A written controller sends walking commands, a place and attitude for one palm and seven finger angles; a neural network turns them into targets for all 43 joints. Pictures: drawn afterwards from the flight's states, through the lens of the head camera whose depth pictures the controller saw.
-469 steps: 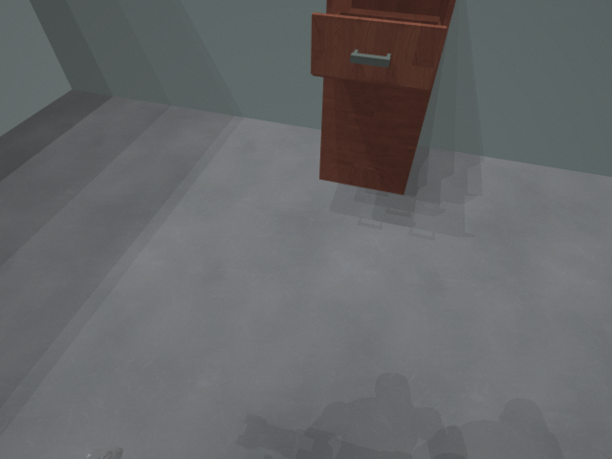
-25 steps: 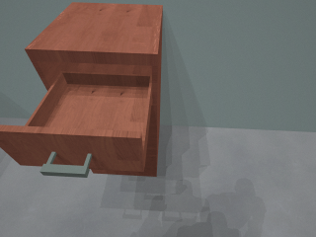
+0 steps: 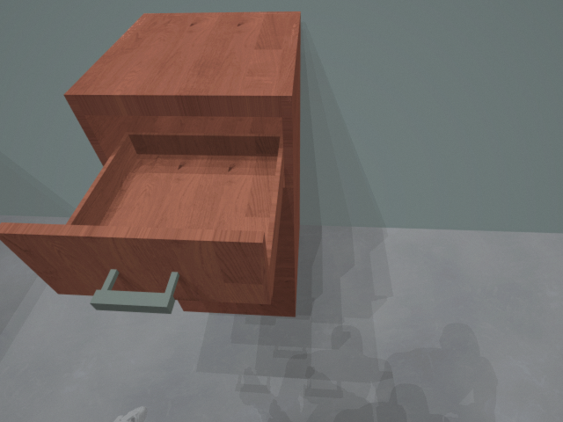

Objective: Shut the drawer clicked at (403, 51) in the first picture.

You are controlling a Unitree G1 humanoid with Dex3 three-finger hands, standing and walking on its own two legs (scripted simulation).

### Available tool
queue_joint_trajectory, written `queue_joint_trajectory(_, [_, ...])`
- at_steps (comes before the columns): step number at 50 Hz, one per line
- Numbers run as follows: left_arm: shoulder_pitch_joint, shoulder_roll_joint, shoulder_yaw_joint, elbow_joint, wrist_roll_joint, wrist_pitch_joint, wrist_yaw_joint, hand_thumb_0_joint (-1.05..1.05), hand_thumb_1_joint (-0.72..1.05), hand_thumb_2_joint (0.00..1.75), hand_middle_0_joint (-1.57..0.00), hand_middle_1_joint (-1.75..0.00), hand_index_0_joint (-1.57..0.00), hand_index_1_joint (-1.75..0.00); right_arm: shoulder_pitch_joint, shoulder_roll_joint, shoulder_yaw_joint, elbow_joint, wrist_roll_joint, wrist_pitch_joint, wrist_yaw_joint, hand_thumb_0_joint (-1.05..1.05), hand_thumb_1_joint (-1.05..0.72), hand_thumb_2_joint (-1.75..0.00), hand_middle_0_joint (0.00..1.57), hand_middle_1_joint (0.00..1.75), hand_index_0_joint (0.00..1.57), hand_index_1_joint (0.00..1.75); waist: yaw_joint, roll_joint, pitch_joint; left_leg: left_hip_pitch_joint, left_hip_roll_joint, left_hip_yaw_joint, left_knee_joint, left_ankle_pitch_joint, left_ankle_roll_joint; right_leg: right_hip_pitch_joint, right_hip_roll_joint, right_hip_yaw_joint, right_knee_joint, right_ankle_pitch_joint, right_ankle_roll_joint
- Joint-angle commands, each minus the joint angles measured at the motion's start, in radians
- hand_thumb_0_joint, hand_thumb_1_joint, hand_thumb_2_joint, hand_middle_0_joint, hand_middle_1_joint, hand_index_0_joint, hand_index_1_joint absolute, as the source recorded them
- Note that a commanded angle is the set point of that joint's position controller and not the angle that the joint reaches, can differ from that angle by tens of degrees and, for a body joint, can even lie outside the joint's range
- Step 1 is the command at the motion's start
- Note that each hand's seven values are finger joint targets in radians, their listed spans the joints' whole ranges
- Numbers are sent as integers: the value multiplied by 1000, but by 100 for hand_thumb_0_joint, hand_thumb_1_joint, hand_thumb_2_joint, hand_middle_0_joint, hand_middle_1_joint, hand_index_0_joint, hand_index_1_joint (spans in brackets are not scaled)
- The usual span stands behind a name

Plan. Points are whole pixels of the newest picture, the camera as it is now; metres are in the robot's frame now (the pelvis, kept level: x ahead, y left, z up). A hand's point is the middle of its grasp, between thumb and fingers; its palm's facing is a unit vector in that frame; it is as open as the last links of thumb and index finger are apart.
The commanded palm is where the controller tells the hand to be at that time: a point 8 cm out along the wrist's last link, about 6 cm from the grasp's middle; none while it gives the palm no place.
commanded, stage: raise the hand and make a fist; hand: left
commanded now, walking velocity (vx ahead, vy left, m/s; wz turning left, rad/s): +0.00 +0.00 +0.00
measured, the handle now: (138, 289) +0.30 +0.24 +0.02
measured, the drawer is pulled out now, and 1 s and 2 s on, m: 0.30 0.30 0.30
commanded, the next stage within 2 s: bring the fist close to the handle in 1.76 s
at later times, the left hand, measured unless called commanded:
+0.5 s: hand (164, 418) +0.14 +0.16 +0.01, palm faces -0.01 -1.00 -0.05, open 4.9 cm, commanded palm +0.10 +0.22 +0.01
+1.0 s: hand (124, 408) +0.13 +0.18 +0.06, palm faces +0.02 -1.00 -0.09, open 3.1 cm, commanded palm +0.09 +0.24 +0.08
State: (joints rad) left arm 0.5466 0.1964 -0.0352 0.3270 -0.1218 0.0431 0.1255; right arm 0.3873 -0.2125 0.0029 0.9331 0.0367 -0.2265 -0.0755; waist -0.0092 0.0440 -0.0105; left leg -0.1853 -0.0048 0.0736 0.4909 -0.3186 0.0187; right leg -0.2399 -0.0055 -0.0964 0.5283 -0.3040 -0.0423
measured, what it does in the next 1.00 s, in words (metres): stands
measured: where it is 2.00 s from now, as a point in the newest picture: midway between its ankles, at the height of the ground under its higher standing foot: outside the picture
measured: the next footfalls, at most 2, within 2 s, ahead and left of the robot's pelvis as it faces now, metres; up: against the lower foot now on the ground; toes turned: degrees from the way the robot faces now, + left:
none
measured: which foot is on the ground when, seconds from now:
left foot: down 0.00-1.00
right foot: down 0.00-1.00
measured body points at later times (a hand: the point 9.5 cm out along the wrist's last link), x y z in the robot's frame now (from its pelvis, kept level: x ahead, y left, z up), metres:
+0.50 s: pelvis -0.05 -0.01 -0.06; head -0.02 -0.02 +0.39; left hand +0.13 +0.21 +0.01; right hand +0.18 -0.19 -0.12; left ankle -0.04 +0.10 -0.74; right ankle -0.01 -0.09 -0.74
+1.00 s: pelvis -0.03 +0.00 -0.03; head -0.02 +0.00 +0.42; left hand +0.13 +0.24 +0.07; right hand +0.17 -0.23 -0.08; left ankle -0.04 +0.10 -0.74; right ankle -0.01 -0.09 -0.74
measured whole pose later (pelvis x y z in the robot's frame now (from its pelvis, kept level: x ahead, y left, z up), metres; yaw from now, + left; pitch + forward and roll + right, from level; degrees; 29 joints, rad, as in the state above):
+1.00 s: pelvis -0.03 +0.00 -0.03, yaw +1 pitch +5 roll -1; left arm 0.62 0.23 0.14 -0.29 -0.26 -0.28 -0.24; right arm 0.23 -0.26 -0.01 0.58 0.05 -0.32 -0.06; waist 0.02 0.04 -0.09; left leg -0.47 0.01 0.03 0.83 -0.44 0.03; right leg -0.48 -0.01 -0.13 0.79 -0.39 -0.05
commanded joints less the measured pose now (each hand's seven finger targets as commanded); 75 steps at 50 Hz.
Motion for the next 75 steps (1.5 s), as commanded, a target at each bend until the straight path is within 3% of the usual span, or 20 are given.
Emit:
queue_joint_trajectory(1, [-132,-89,-67,-407,-28,-215,-73,0,90,90,-36,-47,-36,-47,-168,-174,-57,-312,-18,-165,2,0,-90,-90,20,30,20,30,-51,-238,-40,-127,9,-101,101,192,22,-214,-23,27,3,81,29])
queue_joint_trajectory(3, [107,-124,-32,-326,-58,-321,-159,0,90,90,-40,-52,-40,-52,-204,-155,-71,-381,-28,-166,28,0,-90,-90,20,30,20,30,27,-317,-59,-268,-2,-85,155,121,-3,-233,-18,23,81,30,27])
queue_joint_trajectory(5, [220,-97,42,-303,-95,-462,-271,0,90,90,-44,-56,-44,-56,-245,-153,-84,-426,-25,-144,64,0,-90,-90,20,30,20,30,64,-302,-66,-396,-12,-67,221,86,-24,-242,-18,34,167,63,18])
queue_joint_trajectory(6, [236,-35,111,-294,-94,-529,-315,0,90,90,-46,-58,-46,-58,-251,-161,-93,-444,-26,-126,85,0,-90,-90,20,30,20,30,83,-212,-83,-422,-18,-59,257,101,-34,-239,-24,51,217,113,2])
queue_joint_trajectory(8, [59,44,120,-574,-69,-673,-354,0,90,90,-50,-62,-50,-62,-269,-147,-92,-519,-42,-121,102,0,-90,-90,20,30,20,30,84,2,-262,-411,-17,-40,330,159,-17,-247,-22,78,328,177,-9])
queue_joint_trajectory(10, [57,87,164,-623,-51,-734,-341,0,90,90,-54,-67,-54,-67,-264,-126,-93,-539,-47,-102,106,0,-90,-90,20,30,20,30,72,53,-268,-439,-8,-51,384,161,-7,-319,-13,92,367,148,-15])
queue_joint_trajectory(14, [-87,20,96,-671,-91,-661,-326,0,90,90,-62,-75,-62,-75,-284,-143,-66,-612,-14,-63,77,0,-90,-90,20,30,20,30,-11,-18,-123,-542,-9,-75,412,-131,10,-465,-16,136,267,-224,5])
queue_joint_trajectory(17, [-148,75,96,-746,-91,-572,-332,0,90,90,-68,-82,-68,-82,-227,-150,-50,-622,-7,-52,46,0,-90,-90,20,30,20,30,-32,35,-198,-489,-4,-89,410,-109,19,-413,-14,139,241,-208,6])
queue_joint_trajectory(21, [-109,100,134,-687,-108,-461,-376,0,90,90,-76,-91,-76,-91,-216,-138,-35,-601,1,-52,19,0,-90,-90,20,30,20,30,-25,-70,-257,-469,3,-96,402,-5,22,-294,-12,134,216,-65,24])
queue_joint_trajectory(24, [-74,110,184,-668,-138,-407,-394,0,90,90,-82,-97,-82,-97,-247,-124,-26,-588,4,-58,13,0,-90,-90,20,30,20,30,10,-67,-235,-470,3,-102,362,23,13,-235,-22,128,193,-36,26])
queue_joint_trajectory(28, [9,107,224,-689,-153,-379,-379,0,90,90,-90,-106,-90,-106,-272,-108,-24,-572,6,-73,17,0,-90,-90,20,30,20,30,43,-41,-243,-425,5,-101,313,74,9,-179,-28,104,190,29,26])
queue_joint_trajectory(31, [64,122,254,-681,-154,-385,-363,0,90,90,-96,-112,-96,-112,-286,-107,-31,-550,4,-87,20,0,-90,-90,20,30,20,30,42,-118,-194,-438,8,-104,298,70,10,-173,-31,105,166,17,32])
queue_joint_trajectory(37, [56,132,253,-785,-162,-438,-363,0,90,90,-108,-125,-108,-125,-260,-120,-39,-541,10,-128,19,0,-90,-90,20,30,20,30,30,-52,-170,-387,4,-92,274,26,11,-203,-32,114,124,-93,26])
queue_joint_trajectory(41, [48,133,241,-817,-160,-448,-361,0,90,90,-116,-134,-116,-134,-251,-134,-40,-525,12,-157,18,0,-90,-90,20,30,20,30,24,-29,-185,-325,9,-103,250,61,14,-194,-22,77,135,-23,22])
queue_joint_trajectory(46, [71,150,267,-801,-155,-399,-360,0,90,90,-126,-145,-126,-145,-265,-135,-38,-519,16,-163,16,0,-90,-90,20,30,20,30,35,-46,-139,-297,13,-106,213,80,14,-165,-16,66,111,27,21])
queue_joint_trajectory(49, [46,142,250,-871,-157,-368,-363,0,90,90,-132,-151,-132,-151,-266,-132,-29,-534,19,-169,17,0,-90,-90,20,30,20,30,42,25,-152,-240,13,-105,181,109,11,-143,-11,39,116,78,17])
queue_joint_trajectory(53, [67,150,273,-878,-158,-317,-364,0,90,90,-140,-160,-140,-160,-274,-126,-19,-529,19,-164,20,0,-90,-90,20,30,20,30,51,-22,-140,-211,18,-107,160,166,7,-109,0,25,105,157,18])
queue_joint_trajectory(67, [-8,178,307,-974,-187,-215,-407,0,90,90,-140,-160,-140,-160,-312,-125,19,-511,31,-207,10,0,-90,-90,20,30,20,30,59,22,-96,-101,20,-120,73,161,-1,-48,7,16,21,159,15])
queue_joint_trajectory(72, [-32,153,292,-906,-196,-179,-418,0,90,90,-140,-160,-140,-160,-319,-132,22,-495,33,-223,2,0,-90,-90,20,30,20,30,56,-41,-42,-115,17,-123,48,105,2,-53,7,23,-14,100,21])
queue_joint_trajectory(75, [-13,183,317,-936,-184,-175,-409,0,90,90,-140,-160,-140,-160,-317,-129,17,-501,30,-231,6,0,-90,-90,20,30,20,30,70,-6,-77,-95,13,-114,48,147,2,-25,1,26,-10,147,18])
